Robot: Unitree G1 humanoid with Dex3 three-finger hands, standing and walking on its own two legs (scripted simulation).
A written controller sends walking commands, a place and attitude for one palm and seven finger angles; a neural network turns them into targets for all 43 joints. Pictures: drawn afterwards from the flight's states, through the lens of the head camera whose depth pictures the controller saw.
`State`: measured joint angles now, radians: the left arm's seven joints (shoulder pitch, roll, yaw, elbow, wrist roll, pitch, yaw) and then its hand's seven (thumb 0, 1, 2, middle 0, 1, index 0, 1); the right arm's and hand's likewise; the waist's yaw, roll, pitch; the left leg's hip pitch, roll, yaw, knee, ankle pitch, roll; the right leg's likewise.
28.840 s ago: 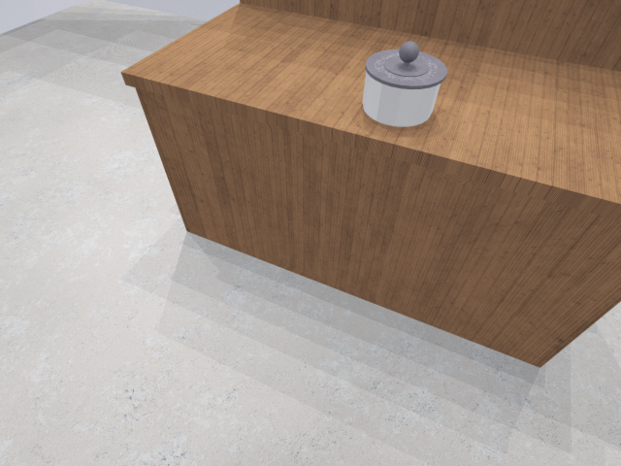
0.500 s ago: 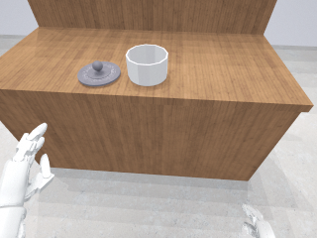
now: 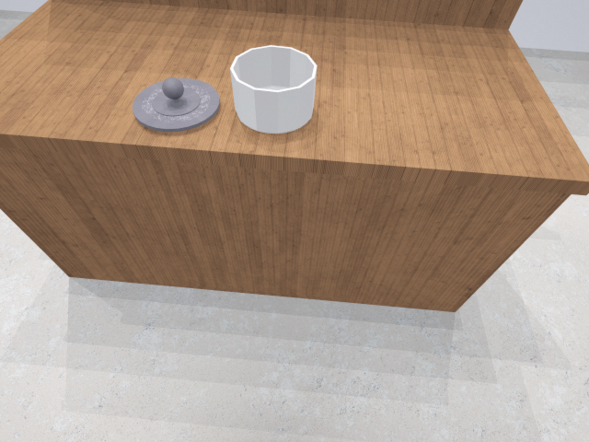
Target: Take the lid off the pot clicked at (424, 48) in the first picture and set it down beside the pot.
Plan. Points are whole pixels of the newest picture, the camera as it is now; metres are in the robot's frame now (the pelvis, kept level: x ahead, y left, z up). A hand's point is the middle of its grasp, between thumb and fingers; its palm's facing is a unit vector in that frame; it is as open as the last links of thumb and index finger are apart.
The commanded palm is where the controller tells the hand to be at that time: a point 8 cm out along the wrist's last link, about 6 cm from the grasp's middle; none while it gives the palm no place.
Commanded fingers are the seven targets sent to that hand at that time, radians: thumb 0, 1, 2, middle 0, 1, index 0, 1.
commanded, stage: let the arm hang, fingers relaxed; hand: left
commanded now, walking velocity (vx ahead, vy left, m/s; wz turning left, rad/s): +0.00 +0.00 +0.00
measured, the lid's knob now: (173, 88) +0.78 +0.32 +0.01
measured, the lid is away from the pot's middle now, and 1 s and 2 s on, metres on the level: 0.22 0.22 0.22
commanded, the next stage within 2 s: look to check the result in 0.54 s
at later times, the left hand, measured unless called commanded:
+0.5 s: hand out of the picture +0.03 +0.16 -0.18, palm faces +0.02 -0.98 -0.19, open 7.3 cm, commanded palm none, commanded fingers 0.00 0.90 0.90 -0.20 -0.30 -0.20 -0.30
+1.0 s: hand out of the picture +0.02 +0.14 -0.18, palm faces +0.02 -0.98 -0.18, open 7.3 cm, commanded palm none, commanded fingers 0.00 0.90 0.90 -0.20 -0.30 -0.20 -0.30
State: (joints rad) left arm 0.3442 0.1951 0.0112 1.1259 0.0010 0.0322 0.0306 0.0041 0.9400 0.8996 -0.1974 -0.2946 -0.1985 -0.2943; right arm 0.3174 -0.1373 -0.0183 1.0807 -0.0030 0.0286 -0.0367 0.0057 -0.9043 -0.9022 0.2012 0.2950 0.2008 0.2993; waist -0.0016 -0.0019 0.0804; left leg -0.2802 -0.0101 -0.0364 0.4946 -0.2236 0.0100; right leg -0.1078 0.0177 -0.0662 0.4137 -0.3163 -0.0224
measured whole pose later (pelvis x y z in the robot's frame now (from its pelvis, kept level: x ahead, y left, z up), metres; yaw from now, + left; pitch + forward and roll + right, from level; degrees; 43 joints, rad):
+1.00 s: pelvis +0.03 -0.02 +0.00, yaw -2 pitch +0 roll +0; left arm 0.29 0.12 0.02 1.13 0.00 0.01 0.05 0.01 0.92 0.90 -0.20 -0.29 -0.20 -0.29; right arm 0.29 -0.12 -0.03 1.13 0.00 0.01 -0.05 0.00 -0.91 -0.90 0.20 0.29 0.20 0.30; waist -0.01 -0.01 0.04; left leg -0.20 0.01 -0.01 0.46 -0.26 -0.01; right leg -0.04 0.03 -0.04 0.39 -0.34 -0.04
